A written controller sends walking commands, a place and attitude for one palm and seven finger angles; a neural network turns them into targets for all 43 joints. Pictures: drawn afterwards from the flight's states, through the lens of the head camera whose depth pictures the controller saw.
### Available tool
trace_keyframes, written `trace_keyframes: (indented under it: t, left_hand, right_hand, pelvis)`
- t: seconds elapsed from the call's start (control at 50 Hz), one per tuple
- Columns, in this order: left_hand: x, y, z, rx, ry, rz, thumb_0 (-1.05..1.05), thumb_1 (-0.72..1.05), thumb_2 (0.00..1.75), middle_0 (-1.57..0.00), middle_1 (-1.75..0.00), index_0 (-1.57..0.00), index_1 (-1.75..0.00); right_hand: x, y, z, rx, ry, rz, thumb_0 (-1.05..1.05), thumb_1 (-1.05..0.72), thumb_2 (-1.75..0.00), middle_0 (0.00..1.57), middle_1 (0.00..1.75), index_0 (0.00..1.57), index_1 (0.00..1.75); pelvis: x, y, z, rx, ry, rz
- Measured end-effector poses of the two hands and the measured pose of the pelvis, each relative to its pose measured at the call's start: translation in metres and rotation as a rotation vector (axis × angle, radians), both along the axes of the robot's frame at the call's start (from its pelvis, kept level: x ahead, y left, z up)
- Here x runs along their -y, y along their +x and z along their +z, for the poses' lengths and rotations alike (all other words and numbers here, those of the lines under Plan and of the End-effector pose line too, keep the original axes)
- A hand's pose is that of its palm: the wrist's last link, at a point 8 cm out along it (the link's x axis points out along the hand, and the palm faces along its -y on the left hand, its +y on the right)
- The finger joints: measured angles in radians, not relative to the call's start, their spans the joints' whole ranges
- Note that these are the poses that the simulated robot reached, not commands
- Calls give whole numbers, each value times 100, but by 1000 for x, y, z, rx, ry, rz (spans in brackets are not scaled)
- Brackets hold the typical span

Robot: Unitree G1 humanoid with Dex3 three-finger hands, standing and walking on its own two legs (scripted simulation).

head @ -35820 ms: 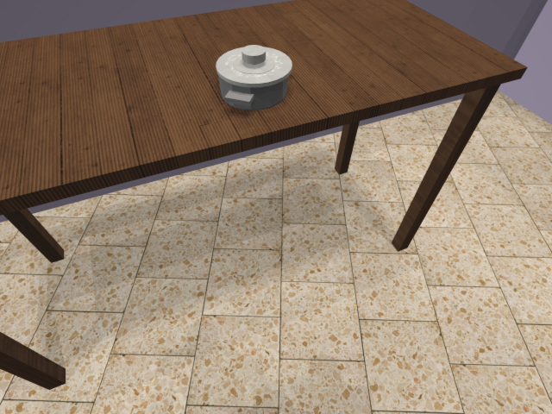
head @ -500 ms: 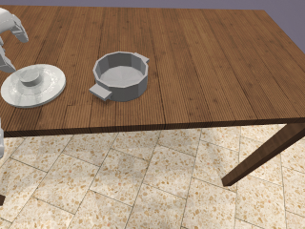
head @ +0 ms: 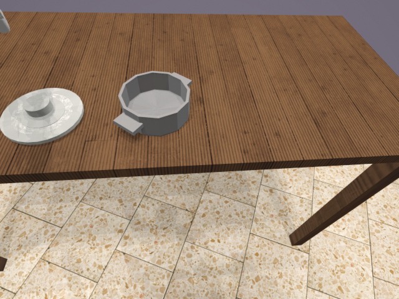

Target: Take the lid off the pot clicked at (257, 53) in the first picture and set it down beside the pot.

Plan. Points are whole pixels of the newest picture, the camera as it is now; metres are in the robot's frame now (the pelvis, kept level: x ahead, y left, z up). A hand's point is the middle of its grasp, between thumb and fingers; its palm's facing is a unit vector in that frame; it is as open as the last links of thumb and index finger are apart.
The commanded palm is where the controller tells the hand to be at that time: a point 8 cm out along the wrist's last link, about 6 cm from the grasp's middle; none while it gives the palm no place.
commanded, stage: raise the empty hand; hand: left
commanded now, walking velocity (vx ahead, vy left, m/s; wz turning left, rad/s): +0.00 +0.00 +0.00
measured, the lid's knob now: (38, 105) +0.49 +0.31 +0.11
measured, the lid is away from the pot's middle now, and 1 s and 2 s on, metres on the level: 0.24 0.24 0.24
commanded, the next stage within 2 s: draw the hand back to the body in 0.08 s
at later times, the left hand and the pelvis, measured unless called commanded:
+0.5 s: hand out of the picture +0.46 +0.30 +0.25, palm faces -0.17 -0.05 -0.98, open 11.0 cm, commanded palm +0.42 +0.30 +0.31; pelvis +0.01 -0.01 +0.00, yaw +0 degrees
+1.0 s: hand (7, 33) +0.40 +0.22 +0.31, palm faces +0.44 -0.87 -0.23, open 10.8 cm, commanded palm +0.34 +0.27 +0.31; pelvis +0.00 -0.05 +0.01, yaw -1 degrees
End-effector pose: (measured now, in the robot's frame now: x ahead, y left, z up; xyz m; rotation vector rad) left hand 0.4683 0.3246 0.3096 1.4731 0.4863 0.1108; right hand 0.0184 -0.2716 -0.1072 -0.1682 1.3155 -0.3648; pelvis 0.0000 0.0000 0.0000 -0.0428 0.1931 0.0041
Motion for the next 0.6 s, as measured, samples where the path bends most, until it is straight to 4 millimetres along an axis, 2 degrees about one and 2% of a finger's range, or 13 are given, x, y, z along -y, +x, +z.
trace_keyframes:
  t: [0.2, 0.34, 0.46, 0.6]
  left_hand:
    - [5, 5, 1, -9, 13, 9, 0, -14, 91, -51, -58, -50, -59]
    - [15, 5, 5, 39, 19, -27, 0, -13, 91, -51, -58, -50, -59]
    - [23, -7, -3, 41, 48, -55, 0, -13, 91, -51, -58, -50, -59]
    - [25, -35, -3, 72, 48, -60, 0, -14, 91, -51, -58, -50, -59]
  right_hand:
    - [3, 2, -1, -10, 7, 2, 0, -90, -90, 20, 30, 20, 30]
    - [5, 11, -1, 23, 22, -1, 0, -90, -90, 20, 30, 20, 30]
    - [6, 32, -3, 73, 51, 28, 0, -90, -90, 20, 30, 20, 30]
    - [4, 71, 1, 173, 74, 99, 0, -90, -90, 20, 30, 20, 30]
  pelvis:
    - [4, 3, 1, -7, 5, 2]
    - [8, 7, 1, -4, 9, -6]
    - [11, 7, 2, 19, 12, -6]
    - [16, 3, 3, 54, 17, 6]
